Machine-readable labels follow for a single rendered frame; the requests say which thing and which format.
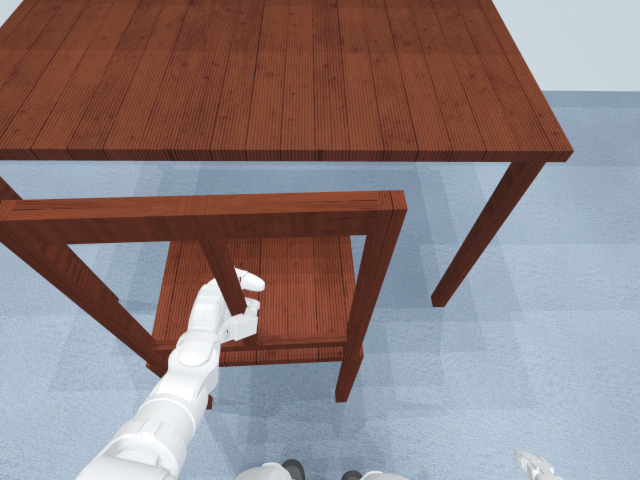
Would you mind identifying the table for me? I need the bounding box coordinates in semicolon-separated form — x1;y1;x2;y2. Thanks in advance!
0;0;574;307

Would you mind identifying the robot left upper arm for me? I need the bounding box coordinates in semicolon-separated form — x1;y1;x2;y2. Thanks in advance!
80;455;177;480

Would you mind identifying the left robot foot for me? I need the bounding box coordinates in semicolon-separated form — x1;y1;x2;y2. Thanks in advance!
282;459;305;480

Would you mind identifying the left robot hand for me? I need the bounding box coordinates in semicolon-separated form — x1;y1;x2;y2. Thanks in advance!
187;266;265;344

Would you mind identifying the left robot shin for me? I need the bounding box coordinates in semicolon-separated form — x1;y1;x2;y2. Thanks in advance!
262;463;292;479

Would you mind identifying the right robot hand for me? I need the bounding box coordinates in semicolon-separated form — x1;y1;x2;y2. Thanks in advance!
514;450;563;480

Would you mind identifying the robot left forearm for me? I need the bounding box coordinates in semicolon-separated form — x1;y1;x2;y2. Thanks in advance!
75;329;220;480

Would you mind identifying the chair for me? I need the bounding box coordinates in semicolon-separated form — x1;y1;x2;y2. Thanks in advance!
0;190;408;409

